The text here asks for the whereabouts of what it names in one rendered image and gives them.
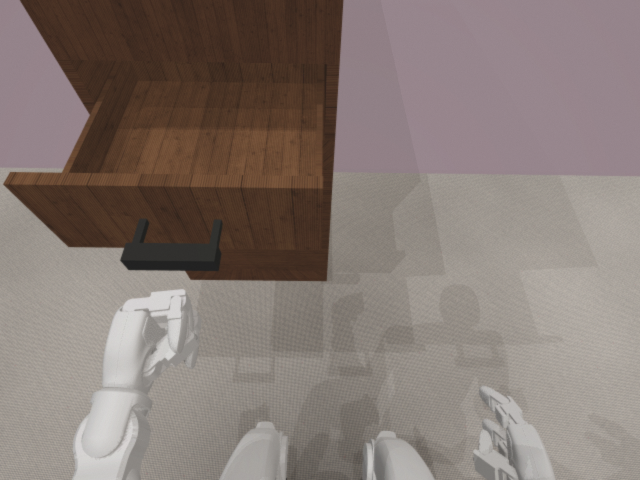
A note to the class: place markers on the cabinet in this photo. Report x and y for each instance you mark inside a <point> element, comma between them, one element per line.
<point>87,37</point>

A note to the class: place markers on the robot right hand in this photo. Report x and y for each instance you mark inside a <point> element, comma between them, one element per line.
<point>522,455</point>

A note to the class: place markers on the left robot thigh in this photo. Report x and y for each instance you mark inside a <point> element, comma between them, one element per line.
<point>260,455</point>

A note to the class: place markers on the right robot thigh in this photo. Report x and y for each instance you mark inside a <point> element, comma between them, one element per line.
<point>389,458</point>

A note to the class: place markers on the drawer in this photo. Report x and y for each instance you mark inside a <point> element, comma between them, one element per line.
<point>183,143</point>

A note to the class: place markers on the handle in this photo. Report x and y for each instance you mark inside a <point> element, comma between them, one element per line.
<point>172,256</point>

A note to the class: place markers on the robot left forearm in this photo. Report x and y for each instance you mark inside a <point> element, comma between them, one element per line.
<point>111,441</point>

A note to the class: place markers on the robot left hand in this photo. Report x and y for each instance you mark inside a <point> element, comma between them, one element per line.
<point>165,321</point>

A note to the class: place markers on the robot thigh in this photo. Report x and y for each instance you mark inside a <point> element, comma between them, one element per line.
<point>389,458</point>
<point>260,455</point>

